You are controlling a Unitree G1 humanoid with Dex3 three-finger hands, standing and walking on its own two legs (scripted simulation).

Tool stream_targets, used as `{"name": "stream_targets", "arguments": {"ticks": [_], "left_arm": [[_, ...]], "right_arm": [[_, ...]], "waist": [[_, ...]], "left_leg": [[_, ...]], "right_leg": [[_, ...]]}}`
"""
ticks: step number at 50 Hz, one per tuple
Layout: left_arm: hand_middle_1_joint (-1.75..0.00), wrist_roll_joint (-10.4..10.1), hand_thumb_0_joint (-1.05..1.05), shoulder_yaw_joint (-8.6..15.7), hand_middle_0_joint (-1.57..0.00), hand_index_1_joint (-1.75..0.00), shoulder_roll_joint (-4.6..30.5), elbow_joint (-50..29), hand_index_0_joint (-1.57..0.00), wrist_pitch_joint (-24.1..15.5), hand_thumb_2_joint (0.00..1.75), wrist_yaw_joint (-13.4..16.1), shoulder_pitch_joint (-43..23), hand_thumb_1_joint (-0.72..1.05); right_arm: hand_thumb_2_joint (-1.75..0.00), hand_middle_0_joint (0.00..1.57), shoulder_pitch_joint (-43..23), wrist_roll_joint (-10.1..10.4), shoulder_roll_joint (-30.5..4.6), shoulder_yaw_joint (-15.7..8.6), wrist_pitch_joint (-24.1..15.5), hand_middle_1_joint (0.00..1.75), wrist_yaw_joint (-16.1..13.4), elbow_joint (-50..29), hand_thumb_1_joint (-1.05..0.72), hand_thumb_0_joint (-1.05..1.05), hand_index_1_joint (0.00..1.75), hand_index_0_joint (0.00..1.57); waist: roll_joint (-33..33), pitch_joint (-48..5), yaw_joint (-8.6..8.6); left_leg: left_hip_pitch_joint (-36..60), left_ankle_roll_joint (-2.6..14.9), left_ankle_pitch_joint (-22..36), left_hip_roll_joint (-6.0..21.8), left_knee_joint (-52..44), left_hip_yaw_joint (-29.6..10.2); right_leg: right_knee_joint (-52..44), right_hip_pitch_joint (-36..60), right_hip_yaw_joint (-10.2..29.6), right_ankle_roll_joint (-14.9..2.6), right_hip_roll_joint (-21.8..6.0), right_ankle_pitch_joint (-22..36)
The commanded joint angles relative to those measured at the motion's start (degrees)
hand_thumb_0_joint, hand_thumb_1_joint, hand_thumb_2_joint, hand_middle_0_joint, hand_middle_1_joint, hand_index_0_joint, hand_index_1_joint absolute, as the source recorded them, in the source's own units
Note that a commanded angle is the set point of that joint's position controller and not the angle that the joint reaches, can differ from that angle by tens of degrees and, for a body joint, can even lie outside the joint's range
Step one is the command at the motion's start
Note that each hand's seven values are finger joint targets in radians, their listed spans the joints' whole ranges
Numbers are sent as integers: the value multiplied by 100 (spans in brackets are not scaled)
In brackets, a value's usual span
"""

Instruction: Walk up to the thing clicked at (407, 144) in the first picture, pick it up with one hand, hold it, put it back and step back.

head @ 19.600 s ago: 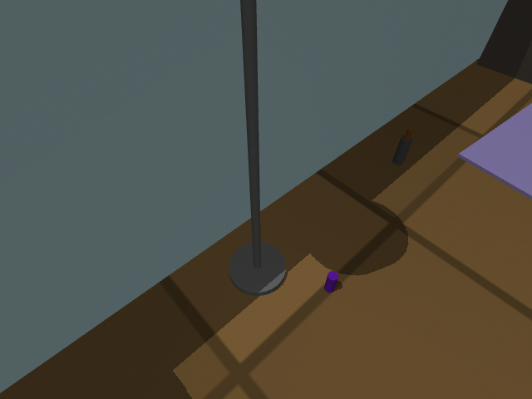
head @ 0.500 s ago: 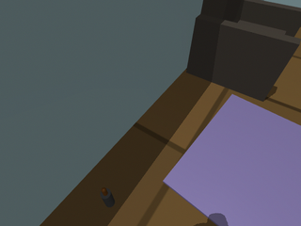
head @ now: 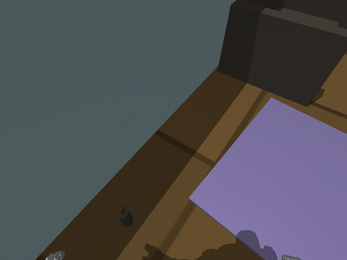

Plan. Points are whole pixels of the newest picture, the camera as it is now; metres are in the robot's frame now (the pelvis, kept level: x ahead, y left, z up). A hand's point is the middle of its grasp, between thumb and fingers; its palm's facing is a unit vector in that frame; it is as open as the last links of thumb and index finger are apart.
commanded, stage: go down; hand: left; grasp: from above
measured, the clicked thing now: (124, 215) +0.43 +0.24 -0.66
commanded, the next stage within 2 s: none
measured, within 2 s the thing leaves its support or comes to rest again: neither
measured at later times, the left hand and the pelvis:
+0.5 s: hand out of the picture +0.16 +0.28 -0.19, palm faces +0.05 -0.95 -0.32, open 16.8 cm; pelvis +0.00 +0.01 -0.06, yaw -1 degrees
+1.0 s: hand out of the picture +0.16 +0.31 -0.23, palm faces +0.10 -0.96 -0.28, open 17.4 cm; pelvis -0.02 +0.01 -0.13, yaw -1 degrees
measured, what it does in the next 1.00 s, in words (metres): lowers itself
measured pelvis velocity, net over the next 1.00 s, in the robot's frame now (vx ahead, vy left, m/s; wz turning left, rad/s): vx -0.02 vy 0.01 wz -0.01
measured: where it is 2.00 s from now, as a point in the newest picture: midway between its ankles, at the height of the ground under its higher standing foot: outside the picture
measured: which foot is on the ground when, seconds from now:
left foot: down 0.00-1.00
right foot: down 0.00-1.00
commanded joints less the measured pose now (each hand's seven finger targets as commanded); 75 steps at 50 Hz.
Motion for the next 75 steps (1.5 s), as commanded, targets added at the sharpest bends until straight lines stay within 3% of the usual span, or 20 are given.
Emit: {"name": "stream_targets", "arguments": {"ticks": [1, 3, 5, 8, 10, 13, 17, 18, 20, 34, 43, 47, 51, 55, 56, 57, 62, 66, 68, 75], "left_arm": [[-6, 242, 0, 883, -1, -4, 1757, -812, -2, -142, 26, -46, -962, 26], [-5, 415, 0, 993, -2, -4, 1459, -364, -3, 39, 18, -164, 10, 14], [-7, 450, 0, 1164, -3, -5, 1517, -801, -5, 168, 15, -181, -43, -1], [-7, 473, 0, 1086, -4, -6, 1265, -865, -5, 451, 13, -206, -149, -15], [-8, 431, 0, 1254, -5, -8, 1436, -1237, -6, 526, 11, -238, -93, -30], [-9, 355, 0, 1254, -6, -8, 1243, -1736, -7, 577, 7, -361, 195, -45], [-8, 279, 0, 1353, -6, -8, 1358, -2820, -7, 630, 5, -453, 289, -50], [-9, 265, 0, 1183, -6, -9, 1202, -3138, -7, 656, 6, -471, 225, -51], [-7, 251, 0, 1395, -6, -6, 1385, -3442, -7, 743, 4, -438, 448, -54], [-5, 76, 0, 1771, -7, -5, 1371, -4363, -8, 1287, 4, -516, 1505, -52], [-2, -222, 0, 2306, -9, -2, 1683, -4307, -9, 624, 0, -1114, 1677, -56], [-3, -344, 0, 2450, -9, -2, 1883, -4324, -10, 63, 0, -1385, 817, -60], [-4, -536, 0, 2826, -10, -4, 2347, -4033, -10, -637, 0, -1602, -112, -61], [-4, -670, 0, 3170, -9, -4, 2740, -3562, -9, -1022, 0, -1868, -369, -61], [-6, -715, 0, 3095, -8, -6, 2643, -3205, -9, -1039, 1, -1972, -365, -61], [-7, -767, 0, 3389, -8, -7, 2988, -3412, -9, -1121, 2, -2007, -631, -61], [-10, -844, 0, 3729, -8, -11, 3344, -2872, -8, -1205, 6, -2343, -717, -61], [-13, -948, 0, 4070, -7, -14, 3734, -2679, -7, -1420, 10, -2532, -1219, -61], [-13, -994, 0, 4064, -7, -14, 3688, -2400, -7, -1529, 11, -2651, -1455, -61], [-12, -1026, 0, 4184, -6, -12, 4182, -1866, -6, -2001, 10, -3045, -2500, -55]], "right_arm": [[-91, 20, 285, -35, -743, -443, -205, 30, -112, -995, -92, 0, 30, 20], [-91, 20, 434, -119, -703, -523, -209, 30, -51, -1148, -92, 0, 30, 20], [-90, 20, 378, -115, -629, -531, -219, 30, -40, -1448, -89, 0, 30, 20], [-90, 20, 196, -106, -582, -491, -226, 30, -26, -1777, -88, 0, 30, 20], [-89, 20, 187, -92, -595, -520, -270, 30, 5, -1995, -85, 0, 30, 20], [-88, 20, 220, -82, -571, -549, -375, 30, 13, -2323, -83, 0, 30, 20], [-88, 20, 340, -65, -540, -566, -492, 30, -62, -2549, -82, 0, 30, 20], [-88, 20, 369, -60, -489, -546, -525, 30, -87, -2554, -82, 0, 30, 20], [-88, 20, 411, -74, -486, -560, -586, 30, -144, -2602, -83, 0, 30, 20], [-89, 20, 343, -147, -395, -431, -817, 30, -322, -2998, -85, 0, 30, 20], [-90, 20, 293, -201, -446, -484, -1019, 30, -218, -3117, -90, 0, 30, 20], [-90, 20, 207, -207, -526, -505, -1126, 30, -185, -3032, -91, 0, 30, 20], [-90, 20, 193, -210, -646, -475, -1216, 30, -189, -2910, -90, 0, 30, 20], [-89, 20, 174, -218, -790, -463, -1191, 30, -226, -2808, -86, 0, 30, 20], [-89, 20, 205, -222, -795, -447, -1179, 30, -223, -2717, -86, 0, 30, 20], [-89, 20, 152, -213, -843, -450, -1178, 30, -223, -2801, -85, 0, 30, 20], [-89, 20, 160, -208, -984, -410, -1096, 30, -185, -2621, -86, 0, 30, 20], [-89, 20, 177, -230, -972, -354, -1042, 30, -185, -2444, -86, 0, 30, 20], [-89, 20, 198, -250, -981, -319, -1034, 30, -180, -2338, -86, 0, 30, 20], [-89, 20, 204, -285, -1106, -275, -1032, 30, -197, -2123, -86, 0, 30, 20]], "waist": [[119, -1410, -33], [64, -1585, 157], [313, -1837, 251], [262, -1398, 132], [139, -1504, 150], [103, -1678, 41], [332, -2029, -11], [343, -1944, -84], [343, -2046, -84], [484, -2061, -125], [443, -2475, -11], [589, -2523, -120], [501, -2958, -129], [629, -3291, 54], [690, -3299, 51], [734, -3447, 114], [878, -4139, 339], [732, -4239, 318], [659, -4050, 182], [871, -3778, 64]], "left_leg": [[-204, 128, 435, -134, 373, 338], [-563, 110, 656, -151, 739, 274], [-553, 66, 732, -170, 811, 266], [-1082, 48, 387, -117, 1109, 216], [-1370, 67, 168, -70, 1352, 179], [-1659, 99, -154, -34, 1676, 140], [-1726, 84, -73, 22, 1971, 66], [-1784, 95, -157, 17, 2053, 83], [-1855, 91, -101, 39, 2219, 68], [-2553, 97, 62, 72, 2998, -18], [-3321, 163, 127, 39, 3865, -36], [-3861, 154, -600, 50, 4228, -91], [-4603, 201, -1073, 33, 4876, -126], [-4887, 151, -1507, 50, 5138, -213], [-4993, 139, -1677, 52, 5220, -214], [-5125, 138, -1739, 42, 5286, -225], [-5018, 146, -884, 34, 5697, -274], [-5532, 198, -826, 22, 6136, -183], [-5799, 209, -906, 34, 6300, -203], [-6488, 179, -2129, 89, 6593, -277]], "right_leg": [[272, -370, -43, -124, 60, 638], [659, -486, -59, -157, 89, 784], [773, -399, -58, -176, 123, 760], [1028, -1031, -89, -196, 169, 329], [1292, -1278, -126, -194, 189, 68], [1641, -1671, -141, -183, 202, -212], [2066, -1991, -162, -179, 203, -142], [2102, -2168, -137, -178, 184, -207], [2238, -2252, -137, -156, 185, -172], [2955, -2926, -209, -170, 171, -113], [3769, -3695, -181, -174, 138, -84], [4296, -4573, -168, -202, 146, -783], [4891, -5229, -110, -192, 134, -1130], [5236, -5660, -12, -215, 130, -1603], [5288, -5797, 32, -217, 133, -1755], [5344, -5809, 44, -218, 124, -1794], [5928, -6186, -180, -286, 180, -1184], [6133, -6244, -126, -270, 202, -1158], [6286, -6477, -173, -270, 225, -1216], [6704, -7379, -187, -286, 246, -2117]]}}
